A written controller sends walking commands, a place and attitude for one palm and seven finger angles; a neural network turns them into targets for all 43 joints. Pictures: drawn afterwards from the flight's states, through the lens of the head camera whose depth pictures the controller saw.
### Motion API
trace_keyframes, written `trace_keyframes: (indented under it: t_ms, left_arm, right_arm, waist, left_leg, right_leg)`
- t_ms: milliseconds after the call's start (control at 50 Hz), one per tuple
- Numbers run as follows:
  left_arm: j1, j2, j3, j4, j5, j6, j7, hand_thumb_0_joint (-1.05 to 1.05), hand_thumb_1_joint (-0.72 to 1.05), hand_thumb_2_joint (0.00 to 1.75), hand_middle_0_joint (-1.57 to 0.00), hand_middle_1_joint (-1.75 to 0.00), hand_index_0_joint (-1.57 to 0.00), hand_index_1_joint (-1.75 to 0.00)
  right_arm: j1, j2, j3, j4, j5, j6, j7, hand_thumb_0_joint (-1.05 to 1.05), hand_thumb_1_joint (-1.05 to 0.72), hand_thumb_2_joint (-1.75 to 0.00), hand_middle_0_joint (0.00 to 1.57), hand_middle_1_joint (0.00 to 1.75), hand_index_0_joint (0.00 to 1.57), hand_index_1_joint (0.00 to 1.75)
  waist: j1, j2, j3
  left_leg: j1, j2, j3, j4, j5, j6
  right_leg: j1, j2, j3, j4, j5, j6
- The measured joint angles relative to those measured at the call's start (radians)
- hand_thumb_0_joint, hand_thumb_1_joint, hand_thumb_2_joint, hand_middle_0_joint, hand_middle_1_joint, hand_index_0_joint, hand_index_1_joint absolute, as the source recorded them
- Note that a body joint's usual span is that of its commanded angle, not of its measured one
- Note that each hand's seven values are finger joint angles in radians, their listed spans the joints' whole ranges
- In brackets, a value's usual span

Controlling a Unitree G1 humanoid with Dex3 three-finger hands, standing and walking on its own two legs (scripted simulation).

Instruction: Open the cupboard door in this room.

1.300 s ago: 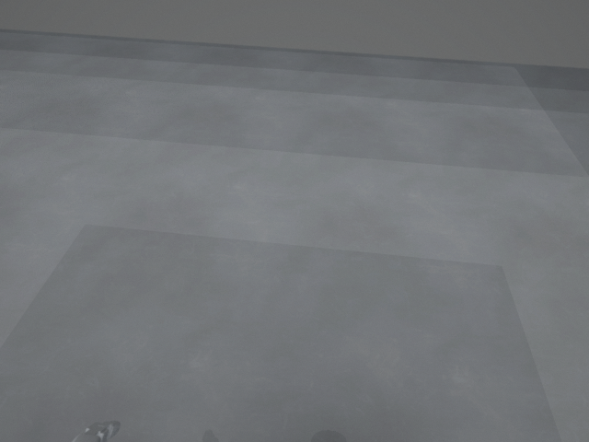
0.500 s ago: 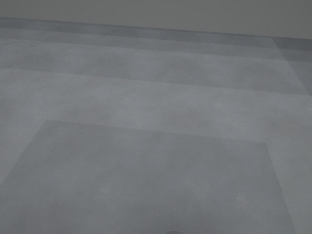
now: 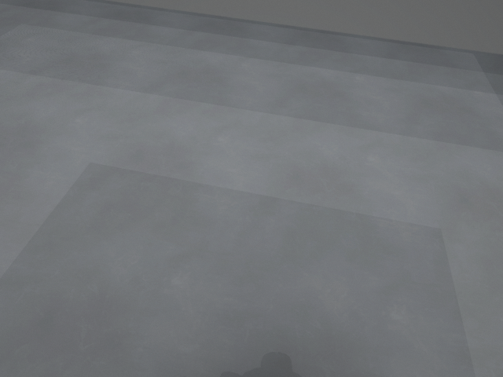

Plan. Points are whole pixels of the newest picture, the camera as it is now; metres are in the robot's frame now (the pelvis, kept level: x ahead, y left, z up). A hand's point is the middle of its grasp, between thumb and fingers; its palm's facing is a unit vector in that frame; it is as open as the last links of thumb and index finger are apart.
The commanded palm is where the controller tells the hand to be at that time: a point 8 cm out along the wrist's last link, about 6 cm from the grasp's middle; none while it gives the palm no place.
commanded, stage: turn or walk to find it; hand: left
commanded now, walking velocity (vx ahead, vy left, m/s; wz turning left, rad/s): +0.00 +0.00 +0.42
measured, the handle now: out of the picture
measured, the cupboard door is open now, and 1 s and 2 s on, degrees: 0 0 0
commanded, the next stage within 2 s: none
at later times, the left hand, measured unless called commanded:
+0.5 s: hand out of the picture -0.03 +0.17 -0.14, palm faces +0.25 -0.93 -0.29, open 7.4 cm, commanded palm none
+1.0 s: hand out of the picture -0.11 +0.23 -0.15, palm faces +0.46 -0.85 -0.25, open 7.4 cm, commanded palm none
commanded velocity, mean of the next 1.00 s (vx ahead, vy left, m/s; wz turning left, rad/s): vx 0.00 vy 0.00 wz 0.42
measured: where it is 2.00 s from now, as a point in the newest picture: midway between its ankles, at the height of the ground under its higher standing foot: outside the picture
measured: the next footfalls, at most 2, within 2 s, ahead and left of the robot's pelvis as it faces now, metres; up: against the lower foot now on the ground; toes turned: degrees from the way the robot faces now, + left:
right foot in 0.28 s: +0.00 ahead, -0.15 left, +0.00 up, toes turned +7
left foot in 0.70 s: -0.06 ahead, +0.10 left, +0.00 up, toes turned +24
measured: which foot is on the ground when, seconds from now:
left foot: down 0.00-0.28, up 0.30-0.68, down 0.70-1.00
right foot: down 0.00-0.00, up 0.02-0.26, down 0.28-0.70, up 0.72-1.00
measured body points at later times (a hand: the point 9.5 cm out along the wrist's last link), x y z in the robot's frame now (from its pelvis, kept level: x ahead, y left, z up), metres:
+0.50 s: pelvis -0.04 -0.04 +0.01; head -0.02 -0.06 +0.46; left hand -0.04 +0.21 -0.12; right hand +0.08 -0.30 -0.14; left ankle -0.07 +0.10 -0.64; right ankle -0.04 -0.15 -0.73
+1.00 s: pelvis -0.08 +0.01 +0.01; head -0.07 +0.03 +0.46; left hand -0.13 +0.27 -0.14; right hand +0.09 -0.18 -0.12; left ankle -0.10 +0.09 -0.73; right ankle -0.02 -0.15 -0.66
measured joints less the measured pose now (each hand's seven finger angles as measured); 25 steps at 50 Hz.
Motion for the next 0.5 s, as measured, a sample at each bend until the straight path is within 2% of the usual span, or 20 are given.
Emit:
trace_keyframes:
  t_ms: [80,140,220,280,300,320,360,420,500]
  left_arm:
    - [-0.006,-0.001,0.013,-0.014,-0.002,0.009,0.006,0.0,0.9,0.9,-0.2,-0.3,-0.2,-0.3]
    - [-0.014,-0.011,0.021,-0.03,-0.005,0.003,0.007,0.01,0.91,0.9,-0.2,-0.3,-0.2,-0.3]
    - [-0.017,-0.026,0.025,-0.057,-0.012,-0.008,0.007,0.0,0.91,0.9,-0.2,-0.3,-0.2,-0.3]
    - [-0.004,-0.029,0.027,-0.077,-0.012,-0.023,0.007,0.0,0.91,0.9,-0.2,-0.3,-0.2,-0.3]
    - [-0.001,-0.035,0.029,-0.075,-0.006,-0.028,0.009,0.0,0.91,0.9,-0.2,-0.3,-0.2,-0.3]
    - [0.005,-0.04,0.026,-0.075,-0.002,-0.029,0.011,0.0,0.91,0.9,-0.2,-0.3,-0.2,-0.3]
    - [0.024,-0.049,0.023,-0.074,0.001,-0.029,0.012,0.0,0.9,0.9,-0.2,-0.3,-0.2,-0.3]
    - [0.053,-0.054,0.02,-0.068,0.004,-0.031,0.013,0.0,0.9,0.9,-0.2,-0.3,-0.2,-0.3]
    - [0.074,-0.058,0.016,-0.063,0.008,-0.037,0.011,0.0,0.9,0.9,-0.2,-0.3,-0.2,-0.3]
  right_arm:
    - [0.015,0.042,-0.002,-0.027,-0.001,-0.009,-0.006,0.0,-0.9,-0.9,0.2,0.3,0.2,0.3]
    - [0.024,0.049,-0.008,-0.037,-0.003,-0.006,-0.014,0.0,-0.9,-0.9,0.2,0.3,0.21,0.3]
    - [0.03,0.034,-0.024,-0.045,-0.006,0.002,-0.019,0.0,-0.9,-0.89,0.2,0.3,0.21,0.3]
    - [0.036,0.016,-0.04,-0.054,0.0,0.012,-0.016,0.0,-0.9,-0.89,0.2,0.3,0.21,0.3]
    - [0.032,0.007,-0.048,-0.053,0.003,0.017,-0.015,0.0,-0.9,-0.9,0.2,0.3,0.21,0.3]
    - [0.03,-0.001,-0.056,-0.051,0.001,0.022,-0.016,0.0,-0.9,-0.9,0.2,0.3,0.21,0.3]
    - [0.032,-0.016,-0.069,-0.049,-0.003,0.031,-0.013,0.0,-0.9,-0.9,0.2,0.3,0.2,0.3]
    - [0.032,-0.033,-0.078,-0.046,-0.002,0.034,-0.004,0.0,-0.9,-0.9,0.2,0.3,0.2,0.3]
    - [0.027,-0.043,-0.08,-0.044,0.0,0.038,-0.001,0.0,-0.9,-0.9,0.2,0.29,0.2,0.3]
  waist:
    - [-0.006,-0.01,0.016]
    - [-0.011,0.015,0.017]
    - [-0.015,0.05,0.009]
    - [-0.011,0.056,-0.008]
    - [-0.008,0.068,-0.006]
    - [-0.008,0.074,-0.005]
    - [-0.01,0.072,-0.011]
    - [-0.01,0.057,-0.018]
    - [-0.012,0.04,-0.015]
  left_leg:
    - [-0.009,-0.012,-0.023,-0.03,0.032,0.007]
    - [-0.012,-0.009,-0.062,-0.08,0.075,0.0]
    - [-0.025,-0.01,-0.11,-0.116,0.114,-0.02]
    - [-0.055,-0.028,-0.132,-0.085,0.113,-0.043]
    - [-0.077,-0.025,-0.127,-0.028,0.049,-0.044]
    - [-0.105,-0.024,-0.104,0.058,-0.04,-0.045]
    - [-0.159,-0.025,-0.049,0.251,-0.126,-0.045]
    - [-0.198,0.005,0.017,0.459,-0.112,-0.054]
    - [-0.179,0.053,0.053,0.512,-0.091,-0.07]
  right_leg:
    - [-0.078,0.03,0.047,0.231,-0.164,0.004]
    - [-0.093,0.054,0.059,0.295,-0.19,0.009]
    - [-0.036,0.07,0.072,0.16,-0.167,0.014]
    - [0.057,0.063,0.07,-0.059,-0.052,0.006]
    - [0.061,0.068,0.061,-0.065,-0.036,-0.01]
    - [0.062,0.067,0.051,-0.053,-0.033,-0.024]
    - [0.081,0.048,0.03,-0.057,-0.032,-0.038]
    - [0.114,0.023,0.007,-0.087,-0.02,-0.04]
    - [0.131,-0.003,-0.036,-0.098,-0.017,-0.034]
